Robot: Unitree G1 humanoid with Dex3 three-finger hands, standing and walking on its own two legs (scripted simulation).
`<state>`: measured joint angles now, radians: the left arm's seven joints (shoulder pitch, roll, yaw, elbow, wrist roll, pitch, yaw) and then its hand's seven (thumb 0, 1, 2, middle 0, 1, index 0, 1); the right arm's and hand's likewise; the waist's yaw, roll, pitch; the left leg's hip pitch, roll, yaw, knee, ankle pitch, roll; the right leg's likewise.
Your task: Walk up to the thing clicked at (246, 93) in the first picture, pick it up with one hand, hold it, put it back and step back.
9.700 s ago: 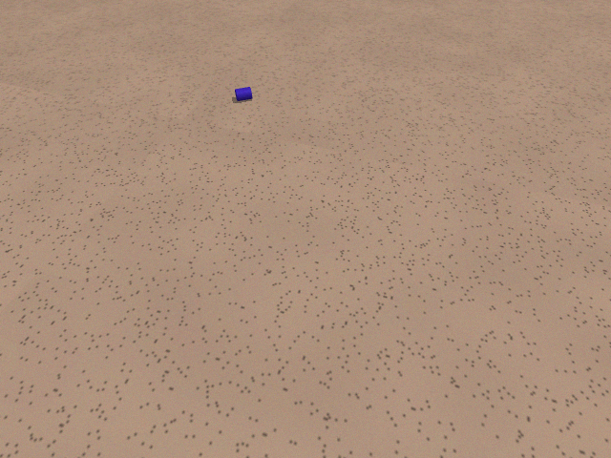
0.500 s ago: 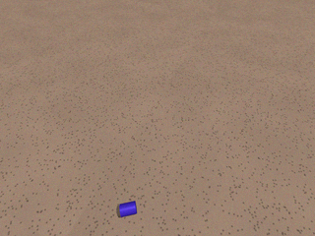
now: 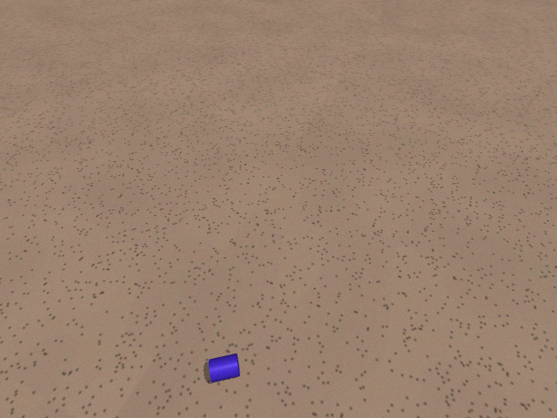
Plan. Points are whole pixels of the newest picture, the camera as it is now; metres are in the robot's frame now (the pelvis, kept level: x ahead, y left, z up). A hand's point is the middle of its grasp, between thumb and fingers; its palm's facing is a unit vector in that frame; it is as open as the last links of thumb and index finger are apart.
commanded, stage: stand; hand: left
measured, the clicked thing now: (224, 367) +0.39 +0.20 -0.75
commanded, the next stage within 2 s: walk up in 0.04 s
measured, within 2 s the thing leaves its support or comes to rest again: neither
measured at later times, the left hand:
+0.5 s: hand out of the picture +0.03 +0.21 -0.16, palm faces +0.02 -0.93 -0.37, open 7.4 cm
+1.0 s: hand out of the picture +0.04 +0.21 -0.16, palm faces +0.09 -0.94 -0.34, open 7.4 cm
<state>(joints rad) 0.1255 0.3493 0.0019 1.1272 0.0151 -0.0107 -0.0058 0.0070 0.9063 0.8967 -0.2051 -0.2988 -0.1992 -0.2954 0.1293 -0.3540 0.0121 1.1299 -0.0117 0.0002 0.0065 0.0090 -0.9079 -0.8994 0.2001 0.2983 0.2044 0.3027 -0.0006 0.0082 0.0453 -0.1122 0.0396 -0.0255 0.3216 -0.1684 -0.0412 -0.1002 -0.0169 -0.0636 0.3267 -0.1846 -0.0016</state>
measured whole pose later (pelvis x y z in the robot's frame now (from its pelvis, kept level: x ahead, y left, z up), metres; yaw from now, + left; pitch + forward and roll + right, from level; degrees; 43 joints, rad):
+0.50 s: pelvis -0.03 -0.05 -0.01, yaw +2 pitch -1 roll +1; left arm 0.17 0.34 0.07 0.92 0.05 0.05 -0.03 0.01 0.91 0.90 -0.20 -0.30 -0.20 -0.30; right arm 0.16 -0.42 -0.05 0.97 0.00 0.02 -0.04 0.01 -0.91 -0.90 0.20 0.30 0.20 0.30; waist 0.04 0.01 0.14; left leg -0.39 -0.04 -0.08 0.99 -0.49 0.01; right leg -0.24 0.02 -0.08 0.53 -0.27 -0.08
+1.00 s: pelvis -0.02 -0.05 -0.01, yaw +4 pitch -3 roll +0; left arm 0.16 0.34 0.05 1.03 0.02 -0.01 -0.02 0.01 0.91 0.90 -0.21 -0.30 -0.20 -0.30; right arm 0.14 -0.36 0.00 1.01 -0.02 -0.02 0.00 0.01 -0.91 -0.90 0.20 0.30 0.21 0.30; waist 0.02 0.01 0.04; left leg -0.11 0.00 -0.02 0.44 -0.28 -0.01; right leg -0.14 0.03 -0.12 0.42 -0.24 -0.07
